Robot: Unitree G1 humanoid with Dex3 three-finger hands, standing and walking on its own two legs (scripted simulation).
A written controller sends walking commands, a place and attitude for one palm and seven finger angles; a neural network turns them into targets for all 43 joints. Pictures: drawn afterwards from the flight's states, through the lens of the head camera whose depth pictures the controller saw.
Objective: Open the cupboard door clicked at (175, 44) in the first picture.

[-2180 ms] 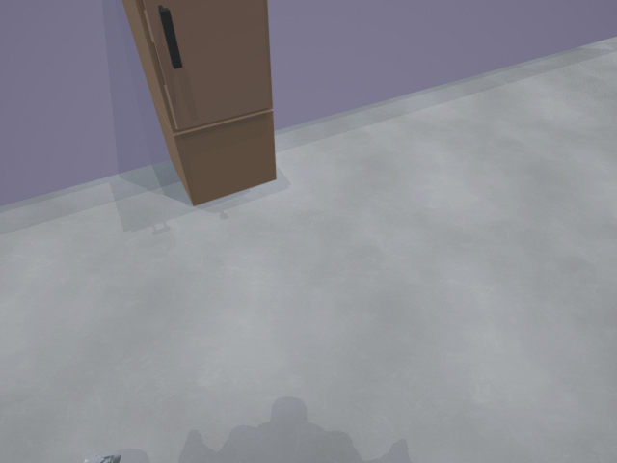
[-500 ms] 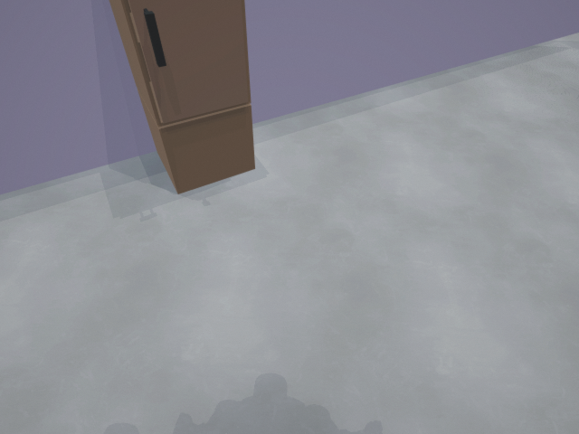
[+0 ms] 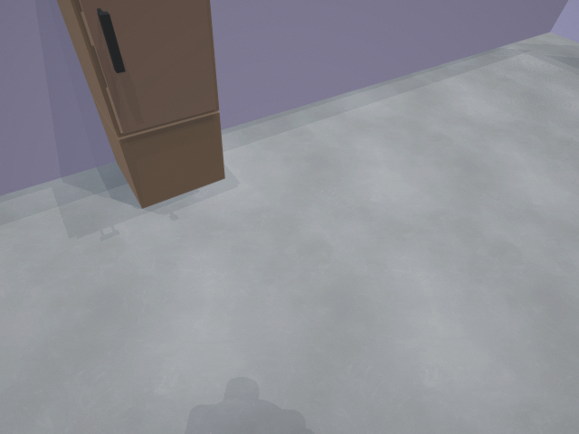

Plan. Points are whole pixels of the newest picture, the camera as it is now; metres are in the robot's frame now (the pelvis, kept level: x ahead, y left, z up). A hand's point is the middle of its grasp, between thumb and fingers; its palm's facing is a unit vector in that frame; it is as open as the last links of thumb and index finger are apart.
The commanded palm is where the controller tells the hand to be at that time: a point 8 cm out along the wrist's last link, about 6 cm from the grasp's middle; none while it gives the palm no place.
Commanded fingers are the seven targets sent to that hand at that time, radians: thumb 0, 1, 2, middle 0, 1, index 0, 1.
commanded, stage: walk to a spot facing it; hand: left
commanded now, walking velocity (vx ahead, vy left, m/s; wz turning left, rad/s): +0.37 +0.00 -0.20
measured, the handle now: (110, 41) +1.17 +0.62 +0.01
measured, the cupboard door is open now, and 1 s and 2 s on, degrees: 0 0 0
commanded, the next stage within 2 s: turn to face it in 1.10 s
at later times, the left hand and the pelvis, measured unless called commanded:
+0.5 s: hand (214, 356) +0.29 +0.14 -0.17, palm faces -0.07 -0.98 -0.20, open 7.3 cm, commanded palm none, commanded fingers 0.00 0.90 0.90 -0.20 -0.30 -0.20 -0.30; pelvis +0.20 -0.04 +0.00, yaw -4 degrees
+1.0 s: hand (206, 272) +0.46 +0.19 -0.16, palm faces -0.09 -0.98 -0.16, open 7.4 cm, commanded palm none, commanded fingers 0.00 0.90 0.90 -0.20 -0.30 -0.20 -0.30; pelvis +0.43 +0.01 +0.02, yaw -10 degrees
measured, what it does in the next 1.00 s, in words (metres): walks ahead: right foot, then left foot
